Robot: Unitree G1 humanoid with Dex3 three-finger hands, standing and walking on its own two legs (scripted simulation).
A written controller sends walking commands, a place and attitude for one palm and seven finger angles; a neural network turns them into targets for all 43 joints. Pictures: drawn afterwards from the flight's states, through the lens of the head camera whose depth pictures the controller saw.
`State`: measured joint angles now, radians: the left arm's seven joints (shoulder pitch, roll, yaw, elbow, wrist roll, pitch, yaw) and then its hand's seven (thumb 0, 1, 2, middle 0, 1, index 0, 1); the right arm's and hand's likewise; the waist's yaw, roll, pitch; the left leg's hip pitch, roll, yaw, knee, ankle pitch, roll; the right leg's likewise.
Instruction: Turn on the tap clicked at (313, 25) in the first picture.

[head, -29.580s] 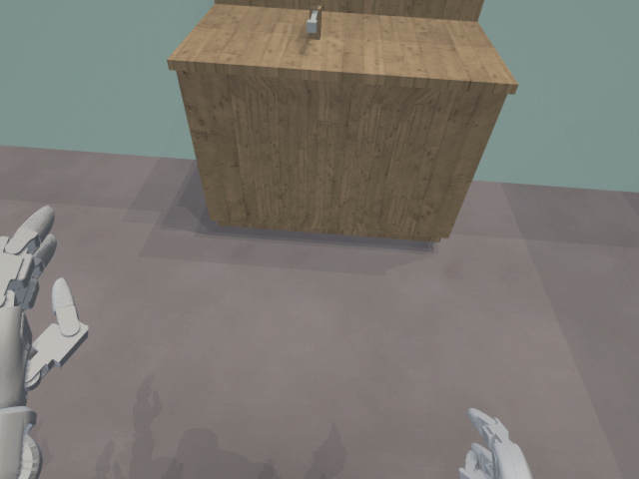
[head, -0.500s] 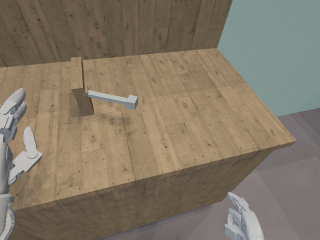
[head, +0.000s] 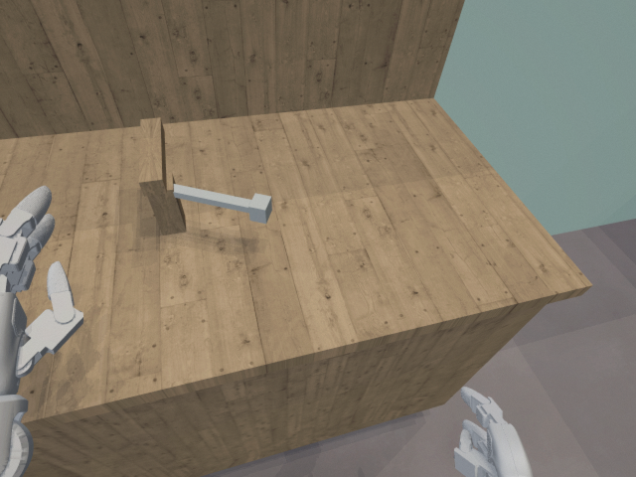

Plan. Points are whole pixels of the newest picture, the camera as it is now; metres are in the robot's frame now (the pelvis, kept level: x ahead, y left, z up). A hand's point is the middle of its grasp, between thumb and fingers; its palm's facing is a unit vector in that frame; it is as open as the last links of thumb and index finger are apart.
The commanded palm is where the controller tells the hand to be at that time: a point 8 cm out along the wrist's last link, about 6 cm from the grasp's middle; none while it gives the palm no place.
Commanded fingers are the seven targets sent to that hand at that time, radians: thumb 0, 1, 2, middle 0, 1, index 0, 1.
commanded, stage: look again from close up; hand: left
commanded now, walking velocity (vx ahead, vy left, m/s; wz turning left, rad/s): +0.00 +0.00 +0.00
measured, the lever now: (260, 208) +0.44 +0.13 +0.08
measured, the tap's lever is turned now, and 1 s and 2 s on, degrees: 62 62 62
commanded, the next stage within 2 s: shuffle to correct the standing spot in 0.02 s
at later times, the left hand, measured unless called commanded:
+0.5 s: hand (72, 283) +0.23 +0.25 +0.18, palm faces +0.40 -0.78 -0.48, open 7.4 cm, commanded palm +0.15 +0.25 +0.17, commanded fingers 0.00 0.90 0.90 -0.20 -0.30 -0.20 -0.30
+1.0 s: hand (107, 303) +0.23 +0.22 +0.16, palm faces +0.38 -0.87 -0.32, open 7.4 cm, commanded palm +0.17 +0.26 +0.17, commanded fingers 0.00 0.90 0.90 -0.20 -0.30 -0.20 -0.30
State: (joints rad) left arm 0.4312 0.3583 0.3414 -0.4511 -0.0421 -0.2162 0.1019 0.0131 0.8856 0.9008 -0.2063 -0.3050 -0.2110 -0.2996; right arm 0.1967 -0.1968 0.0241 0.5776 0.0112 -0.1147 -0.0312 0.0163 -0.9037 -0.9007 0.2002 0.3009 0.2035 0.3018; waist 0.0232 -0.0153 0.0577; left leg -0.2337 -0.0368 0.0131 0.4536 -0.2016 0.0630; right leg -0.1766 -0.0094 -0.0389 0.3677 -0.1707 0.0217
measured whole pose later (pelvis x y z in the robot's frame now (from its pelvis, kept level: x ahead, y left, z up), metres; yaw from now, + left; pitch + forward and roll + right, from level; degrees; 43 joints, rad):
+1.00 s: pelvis +0.00 -0.02 +0.00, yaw -1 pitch -1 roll -1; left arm 0.39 0.34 0.35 -0.42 -0.05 -0.24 0.10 0.01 0.89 0.90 -0.21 -0.30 -0.21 -0.30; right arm 0.21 -0.21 0.02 0.61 0.01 -0.18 -0.03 0.02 -0.90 -0.90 0.20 0.30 0.20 0.30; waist 0.03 -0.03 0.05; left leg -0.24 -0.01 0.02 0.47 -0.22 0.03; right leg -0.20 0.02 -0.03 0.40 -0.19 -0.01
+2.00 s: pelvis +0.00 +0.00 +0.00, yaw +0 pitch -1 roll -2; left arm 0.44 0.35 0.34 -0.44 -0.04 -0.22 0.10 0.01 0.89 0.90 -0.21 -0.31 -0.21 -0.30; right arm 0.21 -0.20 0.02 0.59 0.02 -0.11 -0.04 0.02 -0.90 -0.90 0.20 0.30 0.20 0.30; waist 0.02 -0.01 0.04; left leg -0.23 -0.04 0.01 0.46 -0.20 0.07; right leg -0.18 -0.01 -0.04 0.37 -0.18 0.02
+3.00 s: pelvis +0.01 -0.07 -0.03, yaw +3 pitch +1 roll +0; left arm 0.41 0.32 0.38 -0.36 -0.25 -0.05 0.01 0.01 0.89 0.90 -0.20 -0.30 -0.21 -0.30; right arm 0.22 -0.28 0.00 0.67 0.04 -0.24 -0.11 0.02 -0.91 -0.90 0.20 0.30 0.20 0.30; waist 0.07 0.06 -0.05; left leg -0.41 0.00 -0.06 0.72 -0.33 -0.03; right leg -0.37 0.03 -0.10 0.72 -0.38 -0.08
